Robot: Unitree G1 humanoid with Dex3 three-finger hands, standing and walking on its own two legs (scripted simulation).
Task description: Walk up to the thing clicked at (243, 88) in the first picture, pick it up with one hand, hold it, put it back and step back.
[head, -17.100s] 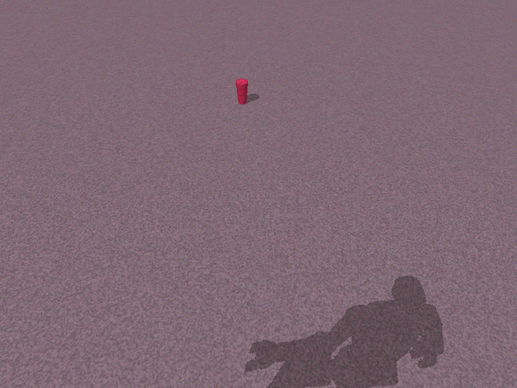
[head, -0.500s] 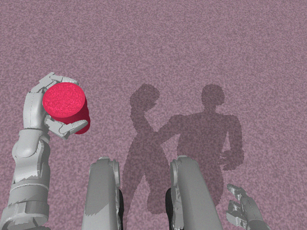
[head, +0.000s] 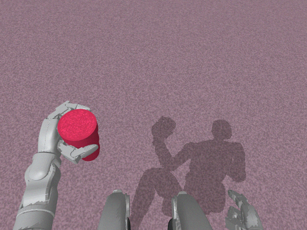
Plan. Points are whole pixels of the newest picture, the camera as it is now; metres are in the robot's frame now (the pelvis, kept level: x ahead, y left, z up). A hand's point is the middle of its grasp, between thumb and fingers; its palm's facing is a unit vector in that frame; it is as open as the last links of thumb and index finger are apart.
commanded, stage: lift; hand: left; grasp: from the side
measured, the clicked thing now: (84, 139) +0.35 +0.18 -0.01
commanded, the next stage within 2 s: hold in 0.92 s
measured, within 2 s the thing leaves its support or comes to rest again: neither
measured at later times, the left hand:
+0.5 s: hand (72, 117) +0.35 +0.17 +0.10, palm faces -0.06 -1.00 -0.01, open 10.8 cm
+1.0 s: hand (71, 108) +0.36 +0.17 +0.14, palm faces -0.10 -1.00 +0.01, open 10.8 cm
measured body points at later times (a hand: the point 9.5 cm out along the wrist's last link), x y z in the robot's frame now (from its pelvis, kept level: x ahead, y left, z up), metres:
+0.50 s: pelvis +0.02 +0.00 +0.07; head +0.09 +0.01 +0.51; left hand +0.35 +0.23 +0.11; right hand +0.15 -0.25 -0.04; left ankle +0.06 +0.12 -0.59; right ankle +0.04 -0.13 -0.59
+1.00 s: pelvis +0.03 +0.00 +0.10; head +0.09 +0.01 +0.54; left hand +0.36 +0.22 +0.14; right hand +0.16 -0.25 -0.01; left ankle +0.06 +0.12 -0.59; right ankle +0.04 -0.13 -0.59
